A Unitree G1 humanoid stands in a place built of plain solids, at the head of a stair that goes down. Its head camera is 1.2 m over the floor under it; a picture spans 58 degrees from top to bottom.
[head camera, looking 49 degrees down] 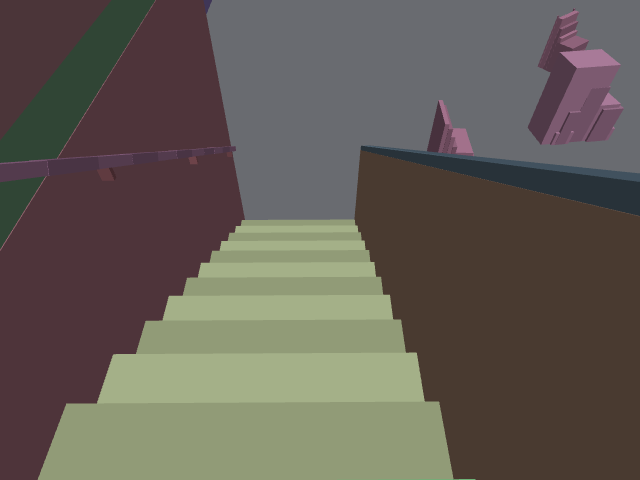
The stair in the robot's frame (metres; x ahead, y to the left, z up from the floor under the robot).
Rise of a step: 0.19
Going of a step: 0.26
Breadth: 1.20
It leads straight ahead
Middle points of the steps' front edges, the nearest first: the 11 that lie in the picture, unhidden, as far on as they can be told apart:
0.52 0.22 -0.19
0.78 0.22 -0.38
1.05 0.22 -0.58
1.31 0.22 -0.77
1.58 0.22 -0.96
1.84 0.22 -1.15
2.11 0.22 -1.35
2.37 0.23 -1.54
2.64 0.23 -1.73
2.90 0.23 -1.92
3.17 0.23 -2.12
